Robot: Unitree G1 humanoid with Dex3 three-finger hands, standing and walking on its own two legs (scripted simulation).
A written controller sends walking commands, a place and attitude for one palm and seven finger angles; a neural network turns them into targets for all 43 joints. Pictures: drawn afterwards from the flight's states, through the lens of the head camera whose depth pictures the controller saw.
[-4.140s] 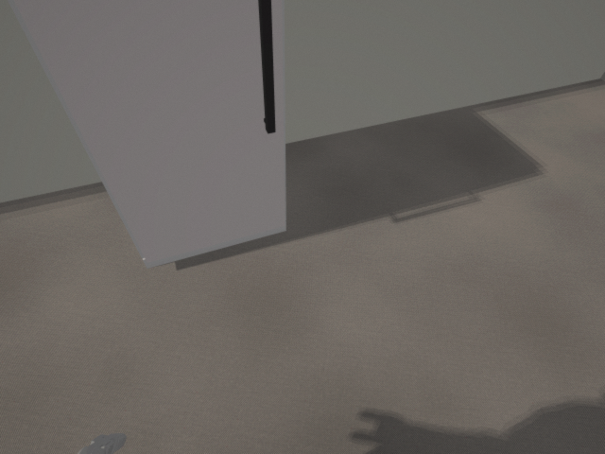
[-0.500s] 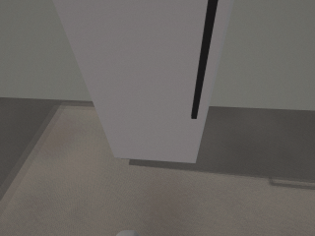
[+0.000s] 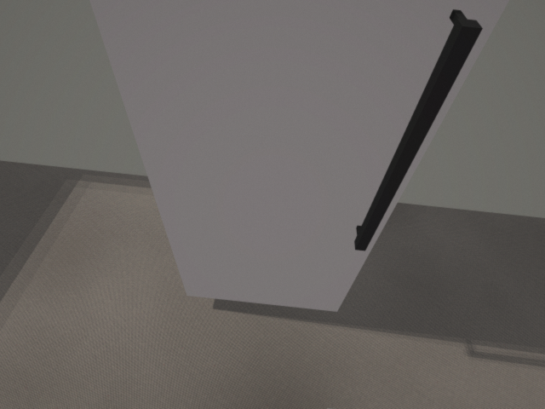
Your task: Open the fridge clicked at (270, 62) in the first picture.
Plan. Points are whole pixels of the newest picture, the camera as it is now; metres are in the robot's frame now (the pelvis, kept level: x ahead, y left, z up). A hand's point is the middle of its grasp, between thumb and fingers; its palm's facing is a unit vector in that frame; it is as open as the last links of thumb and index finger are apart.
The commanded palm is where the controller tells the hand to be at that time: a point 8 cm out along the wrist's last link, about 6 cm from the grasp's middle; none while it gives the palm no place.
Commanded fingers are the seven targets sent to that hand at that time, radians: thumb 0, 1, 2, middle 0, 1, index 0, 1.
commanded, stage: come to a stop and stand still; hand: right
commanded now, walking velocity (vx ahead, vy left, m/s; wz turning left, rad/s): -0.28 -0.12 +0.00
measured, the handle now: (394, 163) +0.52 -0.17 +0.08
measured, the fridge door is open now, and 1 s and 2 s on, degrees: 0 0 0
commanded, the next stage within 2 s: look again from close up in 1.38 s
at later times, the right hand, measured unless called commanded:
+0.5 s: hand out of the picture +0.03 -0.21 -0.18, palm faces +0.01 +0.97 -0.25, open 7.4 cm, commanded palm none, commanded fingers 0.00 -0.90 -0.90 0.20 0.30 0.20 0.30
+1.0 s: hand out of the picture -0.01 -0.19 -0.18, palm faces +0.02 +0.97 -0.23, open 7.4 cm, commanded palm none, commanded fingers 0.00 -0.90 -0.90 0.20 0.30 0.20 0.30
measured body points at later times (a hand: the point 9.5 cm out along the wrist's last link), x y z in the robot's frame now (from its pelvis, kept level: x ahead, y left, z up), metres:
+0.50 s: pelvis +0.00 -0.01 -0.01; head +0.03 -0.01 +0.44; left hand +0.09 +0.22 -0.16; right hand +0.03 -0.26 -0.16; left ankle -0.03 +0.14 -0.74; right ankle +0.08 -0.12 -0.74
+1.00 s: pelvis -0.04 +0.00 -0.02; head -0.05 +0.00 +0.43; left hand -0.06 +0.23 -0.17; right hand -0.01 -0.24 -0.17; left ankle -0.03 +0.14 -0.74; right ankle +0.07 -0.12 -0.74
